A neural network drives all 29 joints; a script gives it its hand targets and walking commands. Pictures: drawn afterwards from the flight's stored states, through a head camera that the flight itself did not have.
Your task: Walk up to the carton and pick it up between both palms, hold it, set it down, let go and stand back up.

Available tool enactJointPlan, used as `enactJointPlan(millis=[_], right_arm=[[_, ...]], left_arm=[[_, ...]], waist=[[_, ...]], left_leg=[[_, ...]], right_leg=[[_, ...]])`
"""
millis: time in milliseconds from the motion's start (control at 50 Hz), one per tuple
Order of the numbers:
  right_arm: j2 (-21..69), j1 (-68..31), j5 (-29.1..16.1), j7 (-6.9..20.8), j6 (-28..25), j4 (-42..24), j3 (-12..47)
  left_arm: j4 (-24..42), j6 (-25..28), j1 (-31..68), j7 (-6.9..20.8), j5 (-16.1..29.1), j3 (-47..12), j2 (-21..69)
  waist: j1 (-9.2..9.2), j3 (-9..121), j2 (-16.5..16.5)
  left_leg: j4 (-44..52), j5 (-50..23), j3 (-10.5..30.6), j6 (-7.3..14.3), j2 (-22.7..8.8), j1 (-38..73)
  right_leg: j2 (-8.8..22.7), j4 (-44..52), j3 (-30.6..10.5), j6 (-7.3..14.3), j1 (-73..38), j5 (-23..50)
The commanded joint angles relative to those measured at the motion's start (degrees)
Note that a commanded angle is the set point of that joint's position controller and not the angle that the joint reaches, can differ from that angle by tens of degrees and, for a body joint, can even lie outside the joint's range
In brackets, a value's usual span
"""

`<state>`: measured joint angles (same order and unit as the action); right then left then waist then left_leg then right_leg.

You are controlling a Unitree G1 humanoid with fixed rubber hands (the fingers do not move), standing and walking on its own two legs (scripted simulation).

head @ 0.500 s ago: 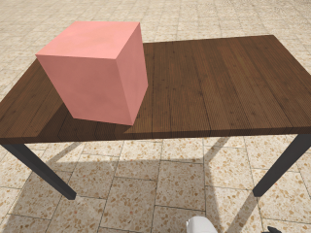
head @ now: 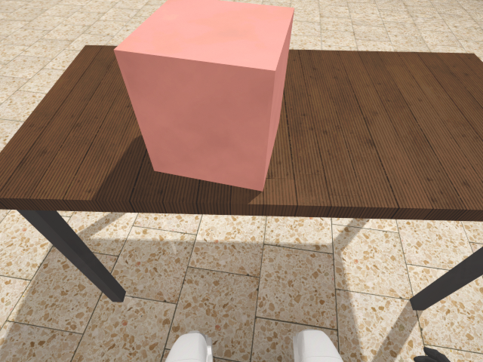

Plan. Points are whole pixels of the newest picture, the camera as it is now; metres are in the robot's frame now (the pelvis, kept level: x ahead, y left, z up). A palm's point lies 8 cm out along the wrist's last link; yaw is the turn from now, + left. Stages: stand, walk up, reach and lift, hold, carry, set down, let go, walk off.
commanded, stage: walk up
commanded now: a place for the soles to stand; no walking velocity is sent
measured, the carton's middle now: (218, 95) +0.55 +0.05 +0.15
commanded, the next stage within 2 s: none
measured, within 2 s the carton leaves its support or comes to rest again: neither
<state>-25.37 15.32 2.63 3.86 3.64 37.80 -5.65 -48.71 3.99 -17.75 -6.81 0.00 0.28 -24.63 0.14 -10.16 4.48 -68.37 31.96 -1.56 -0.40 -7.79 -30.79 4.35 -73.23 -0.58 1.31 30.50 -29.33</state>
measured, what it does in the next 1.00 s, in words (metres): steps on the spot: right foot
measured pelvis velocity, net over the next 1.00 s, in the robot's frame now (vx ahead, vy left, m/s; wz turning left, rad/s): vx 0.05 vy -0.01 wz -0.08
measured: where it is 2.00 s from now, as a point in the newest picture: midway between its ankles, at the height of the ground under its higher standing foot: outside the picture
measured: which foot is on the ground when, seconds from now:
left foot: down 0.00-0.98, up 1.00-1.00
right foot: up 0.00-0.32, down 0.34-1.00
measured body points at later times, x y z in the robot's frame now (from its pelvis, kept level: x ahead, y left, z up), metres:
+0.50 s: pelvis +0.06 +0.00 +0.02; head +0.12 -0.02 +0.46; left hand +0.14 +0.33 -0.07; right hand +0.17 -0.31 -0.09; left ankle +0.08 +0.11 -0.65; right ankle +0.12 -0.14 -0.65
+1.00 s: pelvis +0.05 -0.01 +0.02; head +0.11 -0.03 +0.47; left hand +0.17 +0.31 -0.08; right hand +0.16 -0.33 -0.09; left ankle +0.09 +0.11 -0.65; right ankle +0.11 -0.15 -0.65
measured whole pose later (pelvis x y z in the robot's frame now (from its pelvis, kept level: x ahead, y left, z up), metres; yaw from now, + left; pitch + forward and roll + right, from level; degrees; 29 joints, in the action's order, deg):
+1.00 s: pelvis +0.05 -0.01 +0.02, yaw -5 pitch -3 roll +0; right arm -21.8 10.5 1.8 2.0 2.9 39.9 -5.5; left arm -49.0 5.0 -12.0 -3.6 0.0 0.3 -23.2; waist 0.3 -11.0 2.6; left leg -60.7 29.9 -4.8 0.3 -5.9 -27.4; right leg 1.0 -57.5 -0.8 -0.7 30.0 -24.6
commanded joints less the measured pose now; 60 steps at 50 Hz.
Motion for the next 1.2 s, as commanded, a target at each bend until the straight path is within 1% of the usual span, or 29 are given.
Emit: enactJointPlan(millis=[0, 100, 220, 280, 300, 320, 340, 360, 400, 460, 480, 520, 540, 580, 620, 660, 700, 720, 760, 820, 860, 880, 900, 920, 940, 960, 1020, 1060, 1180], right_arm=[[-18.91, -1.21, -0.27, -3.03, -3.5, -1.27, -6.2], [-14.69, -0.37, -0.55, -4.25, -5.88, -1.29, -4.73], [-13.71, 1.8, -1.26, -4.92, -6.49, -0.26, -3.98], [-11.39, -3.12, -2.34, -4.58, -5.19, -2.06, -3.04], [-9.04, -3.26, -3.08, -4.63, -4.96, -3.14, -2.42], [-6.51, -3.15, -3.75, -4.71, -4.73, -4.72, -1.48], [-7.63, -5.07, -3.83, -4.98, -3.95, -4.49, -1.69], [-9.59, -4.58, -3.31, -5.2, -3.05, -2.68, -2.27], [-9.52, -4.93, -2.6, -4.66, -3.26, -0.95, -2.62], [-8.91, 3.3, -2.54, -4.15, -3.78, 3.1, -3.5], [-9.53, 5.46, -1.85, -4.12, -3.93, 4.28, -3.87], [-15.9, 1.8, -0.63, -4.48, -4.82, 2.81, -5.09], [-16.73, -1.41, -0.81, -4.52, -5.11, 2.47, -5.11], [-14.86, -5.04, -0.97, -4.68, -5.4, 1.31, -4.46], [-13.58, -7.6, -1.4, -4.62, -5.19, 0.47, -3.74], [-11.36, -7.86, -2.16, -4.25, -4.84, -0.11, -3.14], [-8.46, -6.03, -2.65, -4.35, -4.3, -0.12, -2.51], [-8.96, -5.83, -2.79, -4.38, -3.87, 0.5, -2.59], [-9.4, -3.47, -2.36, -4.22, -4.11, 2.29, -2.89], [-12.54, -0.92, -1.67, -4.13, -4.89, 2.89, -3.99], [-14.24, -4.15, -1.55, -4.12, -5.01, 2.19, -4.17], [-14.3, -6.49, -1.7, -4.21, -5.03, 1.73, -4.01], [-15.6, -8.47, 0.85, -2.2, -3.25, -2.79, -5.25], [-11.52, -11.25, 1.02, -1.44, -2.09, -4.64, -4.24], [-7.35, -12.36, 1.36, -1.45, -1.24, -6.98, -2.83], [-10.19, -12.84, 1.82, -1.68, -0.44, -6.83, -3.27], [-12.02, -10.32, 1.67, -0.9, -0.43, -4.77, -4.56], [-11.3, -6.99, 1.27, -0.65, -0.36, -3.87, -5.02], [-13.54, -2.7, 0.35, -0.03, -0.35, -3.31, -6.18]], left_arm=[[-0.44, -0.25, 1.05, 0.97, -0.96, 6.63, -15.83], [-0.15, 0.2, 1.4, 2.62, -0.89, 6.43, -15.08], [1.11, 1.66, 2.01, 3.0, -0.01, 4.92, -11.41], [-0.72, 3.15, -5.02, 2.36, -0.2, 5.61, -11.73], [-1.2, 3.31, -8.87, 2.02, -0.71, 6.9, -14.91], [-0.44, 3.23, -10.35, 1.68, -0.9, 8.26, -19.58], [0.54, 2.77, -8.06, 1.55, -0.02, 7.72, -20.01], [1.64, 2.51, -2.81, 1.62, -0.39, 7.17, -20.24], [2.0, 1.92, 2.02, 1.52, -1.31, 6.16, -17.69], [3.53, 1.1, 5.8, 1.97, -1.27, 5.1, -16.77], [3.76, 0.74, 7.73, 2.25, -1.05, 4.74, -15.38], [5.0, -0.03, 9.51, 2.06, -0.57, 3.9, -9.82], [3.54, -0.43, 9.0, 1.81, -0.78, 4.8, -12.7], [2.22, -0.24, 6.14, 2.58, -0.48, 5.34, -13.43], [0.72, 1.01, 2.67, 3.06, -0.5, 5.44, -13.29], [0.26, 2.02, 1.16, 3.06, -0.79, 6.11, -14.64], [0.49, 2.25, 1.12, 2.82, -1.06, 6.85, -18.02], [1.01, 2.03, 3.04, 2.66, -0.79, 6.81, -19.11], [1.53, 1.41, 7.44, 2.49, -0.89, 5.99, -17.7], [3.18, 0.41, 10.86, 2.88, -0.55, 4.76, -12.72], [2.28, 0.13, 8.76, 2.78, -0.78, 4.98, -12.0], [1.53, 0.26, 6.6, 2.95, -0.68, 5.25, -12.56], [-2.37, 2.07, -8.34, 1.07, -0.43, 6.7, -17.1], [-5.02, 3.03, -16.66, 0.4, -0.91, 8.48, -21.32], [-5.55, 3.33, -20.72, 0.09, -1.06, 10.27, -26.18], [-3.29, 3.46, -16.63, -0.35, -1.06, 10.67, -27.68], [-0.51, 4.11, -7.4, -1.6, -1.6, 9.62, -24.01], [0.49, 4.2, -6.86, -1.53, -1.66, 9.15, -21.85], [3.53, 4.02, 1.55, -2.07, -2.75, 9.71, -25.1]], waist=[[-3.41, -0.2, 6.4], [-2.22, 0.96, -0.53], [-2.73, 8.73, 3.41], [2.68, 16.41, -2.18], [4.63, 21.85, -7.76], [5.68, 24.47, -16.64], [5.21, 24.9, -16.83], [3.32, 22.98, -13.47], [1.51, 15.69, -12.3], [-2.81, 16.14, -13.73], [-4.35, 16.77, -10.32], [-4.32, 14.22, 4.97], [-4.01, 13.6, 3.31], [-1.68, 12.82, 1.61], [0.99, 14.65, 0.21], [1.78, 19.72, -5.77], [1.22, 24.78, -11.48], [0.88, 24.06, -11.74], [-1.18, 21.19, -10.29], [-2.8, 20.29, -3.54], [-1.2, 18.22, -0.11], [-0.03, 18.26, -0.32], [3.17, 17.99, 3.65], [6.77, 18.44, -9.0], [8.45, 18.76, -19.07], [7.78, 19.14, -11.29], [3.07, 14.54, -3.21], [1.36, 15.87, -5.16], [-2.71, 15.85, -14.01]], left_leg=[[53.85, 24.21, 31.15, 1.11, -11.48, 8.22], [46.57, 10.18, 24.82, 7.27, -12.89, 11.39], [32.22, -39.67, 11.34, 9.27, -11.23, 18.77], [15.16, -48.64, 1.68, 6.18, -5.84, 13.92], [5.05, -42.26, 0.79, 4.21, -4.16, 7.65], [-6.17, -26.83, -0.59, 1.5, 1.22, -2.84], [-4.73, 4.33, 3.57, 1.12, 5.59, -7.08], [-1.73, 10.69, 5.97, 1.35, 2.69, -3.52], [4.23, 11.63, 5.15, 1.63, 1.96, -0.97], [18.91, -5.45, 2.78, 2.16, 2.98, 13.32], [25.74, -7.58, 4.36, 2.68, 2.78, 19.25], [43.81, -5.54, 27.53, 7.79, -14.43, 20.8], [43.84, -9.01, 30.71, 11.52, -18.77, 18.33], [39.33, -14.26, 24.52, 13.84, -16.57, 15.66], [33.01, -22.76, 14.59, 10.78, -11.74, 11.94], [22.1, -24.78, 4.26, 5.46, -4.45, 7.37], [11.1, -14.37, 1.35, 1.82, 2.15, 3.67], [11.06, -6.51, 1.78, 1.85, 3.49, 4.62], [18.01, -10.5, 2.6, 2.74, 2.87, 10.16], [30.96, -15.31, 12.65, 8.18, -6.22, 18.27], [35.15, -18.4, 17.63, 13.9, -13.15, 14.71], [33.43, -19.66, 16.33, 14.27, -13.23, 12.37], [26.59, -8.43, 9.41, 12.32, -8.97, 6.8], [10.3, -2.4, 2.42, 6.96, -0.87, -8.03], [-3.78, 7.77, 2.52, 3.02, 6.85, -23.74], [-8.8, 6.1, 7.64, 2.41, 3.65, -25.51], [-8.81, 1.23, 8.81, 1.57, 1.11, -20.6], [-8.49, 0.33, 8.13, 1.32, 0.74, -16.52], [4.27, -3.01, 9.96, 3.37, -2.27, 0.67]], right_leg=[[-1.49, -10.74, -3.61, 0.07, 21.72, 5.28], [0.35, 2.03, -3.44, -0.2, 14.69, 7.0], [-1.08, 17.3, 3.8, 1.43, 4.84, 3.96], [-5.04, 32.45, 6.33, 3.37, -12.34, 20.52], [-1.65, 31.6, -2.97, 6.29, -21.74, 29.32], [8.38, 34.06, -23.19, 12.12, -27.82, 39.06], [14.88, 39.21, -37.92, 18.62, -27.15, 41.59], [16.83, 39.31, -38.86, 20.39, -21.49, 33.14], [11.48, 36.35, -28.42, 16.67, -11.18, 29.15], [8.0, 32.49, -22.25, 11.43, 1.23, 22.25], [5.7, 28.47, -18.33, 9.02, 5.33, 19.67], [-5.52, 10.18, -0.99, 1.4, 14.29, 6.25], [-4.73, 7.67, -1.4, 1.05, 12.62, -5.21], [-2.85, 8.39, 0.39, 1.75, 8.24, -5.74], [-2.1, 18.82, 2.12, 2.52, -1.67, 7.59], [-0.11, 26.04, -3.5, 4.44, -12.55, 29.24], [9.3, 32.68, -24.13, 11.04, -16.93, 31.7], [12.18, 34.39, -28.74, 14.69, -14.61, 31.0], [8.75, 31.32, -23.0, 13.03, -7.89, 28.34], [-1.15, 18.07, -5.51, 3.86, 2.91, 22.23], [-3.62, 12.86, 2.19, 1.77, 0.94, 11.05], [-3.04, 14.25, 2.07, 2.0, -1.97, 9.3], [-2.49, 23.94, 2.3, 4.47, -9.35, 1.09], [3.8, 36.86, -13.61, 7.01, -22.2, -2.23], [15.88, 48.75, -41.94, 13.75, -30.83, -8.57], [21.98, 51.81, -50.58, 17.39, -30.04, -12.26], [17.92, 46.18, -39.98, 15.99, -22.66, 1.32], [15.4, 40.79, -32.61, 14.44, -20.33, 12.35], [16.53, 36.32, -28.79, 13.21, -1.06, 4.7]])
